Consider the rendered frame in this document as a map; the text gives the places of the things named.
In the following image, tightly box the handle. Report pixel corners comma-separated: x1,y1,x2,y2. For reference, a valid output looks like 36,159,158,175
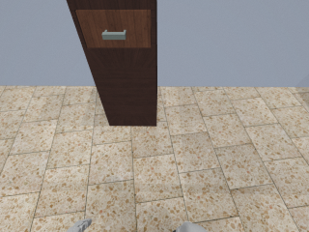
101,29,126,40

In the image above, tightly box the drawer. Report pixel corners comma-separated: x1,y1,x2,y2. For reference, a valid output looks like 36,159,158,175
75,10,152,48

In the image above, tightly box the cabinet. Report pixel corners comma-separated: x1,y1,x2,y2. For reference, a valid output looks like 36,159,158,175
67,0,157,127

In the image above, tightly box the robot left hand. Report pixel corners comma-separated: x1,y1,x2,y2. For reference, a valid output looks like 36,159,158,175
67,218,92,232

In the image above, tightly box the right robot thigh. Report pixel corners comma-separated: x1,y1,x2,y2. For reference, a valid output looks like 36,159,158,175
176,222,208,232

